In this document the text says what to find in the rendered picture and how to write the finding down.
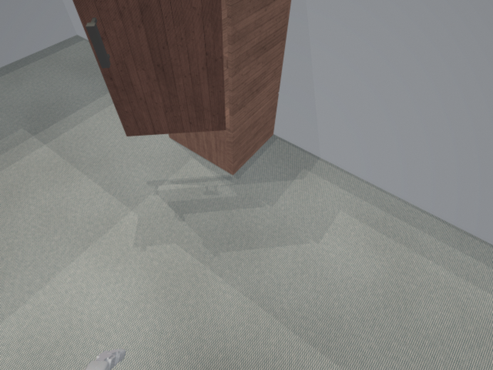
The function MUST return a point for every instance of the handle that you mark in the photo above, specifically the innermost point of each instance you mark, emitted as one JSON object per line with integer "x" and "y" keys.
{"x": 97, "y": 43}

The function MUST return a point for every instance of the left robot hand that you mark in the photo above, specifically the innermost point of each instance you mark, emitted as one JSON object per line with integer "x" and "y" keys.
{"x": 107, "y": 360}

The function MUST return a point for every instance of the cupboard door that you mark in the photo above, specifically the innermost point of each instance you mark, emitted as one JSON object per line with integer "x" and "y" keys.
{"x": 166, "y": 74}

